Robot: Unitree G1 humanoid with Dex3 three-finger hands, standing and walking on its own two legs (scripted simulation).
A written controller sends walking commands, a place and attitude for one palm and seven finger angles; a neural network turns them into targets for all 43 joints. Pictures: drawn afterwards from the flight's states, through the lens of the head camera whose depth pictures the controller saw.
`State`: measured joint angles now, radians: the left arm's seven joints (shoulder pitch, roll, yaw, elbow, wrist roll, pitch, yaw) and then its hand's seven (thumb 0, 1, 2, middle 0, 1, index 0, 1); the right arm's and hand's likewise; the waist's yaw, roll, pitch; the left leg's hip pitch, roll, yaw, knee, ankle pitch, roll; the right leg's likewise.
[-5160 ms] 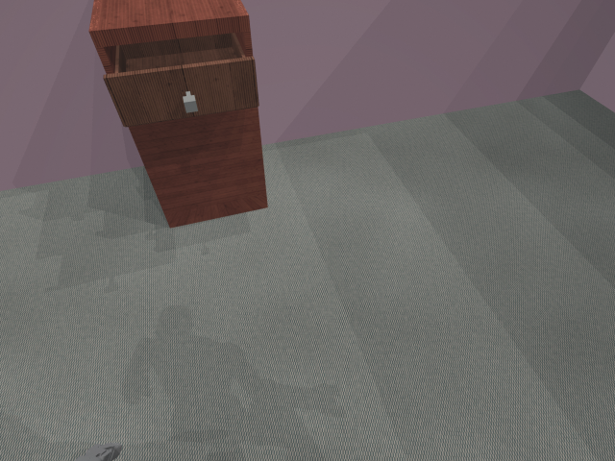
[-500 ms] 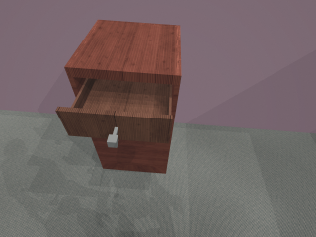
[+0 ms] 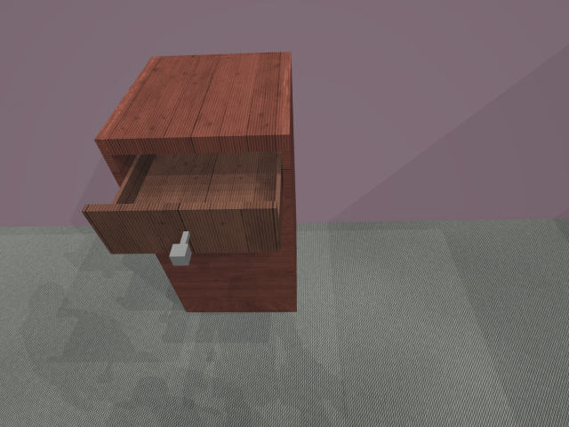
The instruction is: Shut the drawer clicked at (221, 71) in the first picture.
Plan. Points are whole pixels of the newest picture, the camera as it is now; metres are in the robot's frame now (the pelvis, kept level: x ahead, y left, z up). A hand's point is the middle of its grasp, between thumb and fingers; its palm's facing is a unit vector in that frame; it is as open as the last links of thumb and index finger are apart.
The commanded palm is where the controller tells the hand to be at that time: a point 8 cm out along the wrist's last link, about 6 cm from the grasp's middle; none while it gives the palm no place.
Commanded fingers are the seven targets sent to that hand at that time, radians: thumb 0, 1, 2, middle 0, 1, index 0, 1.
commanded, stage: come to a stop and stand still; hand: left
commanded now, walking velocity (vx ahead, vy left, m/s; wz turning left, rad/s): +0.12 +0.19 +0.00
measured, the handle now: (182, 247) +0.46 +0.25 -0.07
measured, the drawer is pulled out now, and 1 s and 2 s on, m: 0.18 0.18 0.18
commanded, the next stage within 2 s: look again from close up in 1.52 s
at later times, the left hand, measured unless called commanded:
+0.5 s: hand out of the picture +0.02 +0.24 -0.18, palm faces +0.03 -0.96 -0.27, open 7.4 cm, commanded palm none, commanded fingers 0.00 0.90 0.90 -0.20 -0.30 -0.20 -0.30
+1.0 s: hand out of the picture -0.02 +0.21 -0.17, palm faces +0.01 -0.98 -0.22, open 7.4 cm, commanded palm none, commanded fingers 0.00 0.90 0.90 -0.20 -0.30 -0.20 -0.30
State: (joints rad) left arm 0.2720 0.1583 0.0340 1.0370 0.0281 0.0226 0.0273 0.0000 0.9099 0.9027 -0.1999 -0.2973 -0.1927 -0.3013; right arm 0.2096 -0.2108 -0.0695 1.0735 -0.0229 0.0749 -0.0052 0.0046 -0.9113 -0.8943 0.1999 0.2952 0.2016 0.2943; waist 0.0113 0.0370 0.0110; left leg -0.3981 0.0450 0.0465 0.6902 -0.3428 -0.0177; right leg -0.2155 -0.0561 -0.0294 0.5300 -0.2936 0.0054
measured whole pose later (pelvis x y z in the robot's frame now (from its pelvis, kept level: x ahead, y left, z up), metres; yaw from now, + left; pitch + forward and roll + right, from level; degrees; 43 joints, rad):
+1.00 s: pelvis -0.04 +0.03 +0.00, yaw +0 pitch -2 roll +0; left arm 0.30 0.17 -0.01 1.03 0.02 0.02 0.03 0.00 0.91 0.90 -0.20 -0.30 -0.20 -0.30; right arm 0.27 -0.19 -0.01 1.06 -0.02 0.02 -0.02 0.01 -0.91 -0.89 0.20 0.30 0.20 0.29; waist 0.00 0.01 0.04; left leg -0.19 0.01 0.07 0.49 -0.26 0.02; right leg -0.24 -0.07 -0.01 0.48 -0.20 0.05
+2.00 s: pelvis -0.04 +0.02 +0.00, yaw +0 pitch -1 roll +0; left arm 0.31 0.12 0.01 1.10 0.02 0.00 0.04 0.00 0.91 0.90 -0.20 -0.30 -0.19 -0.30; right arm 0.29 -0.13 -0.01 1.11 -0.02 0.01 -0.02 0.00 -0.91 -0.89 0.20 0.30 0.20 0.29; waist 0.00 0.01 0.04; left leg -0.21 0.02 0.05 0.46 -0.23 0.00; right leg -0.25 -0.06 -0.03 0.45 -0.18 0.03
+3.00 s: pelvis +0.08 +0.03 +0.00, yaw +1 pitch +0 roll +0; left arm 0.23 0.15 0.04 1.05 0.02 0.04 0.05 0.01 0.93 0.90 -0.20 -0.30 -0.20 -0.30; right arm 0.17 -0.17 -0.03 1.03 -0.02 0.00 -0.05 0.01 -0.92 -0.89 0.20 0.30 0.20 0.29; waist 0.01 0.00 0.11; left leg -0.18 0.01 0.12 0.49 -0.30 0.04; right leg -0.34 -0.05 -0.03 0.88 -0.49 0.03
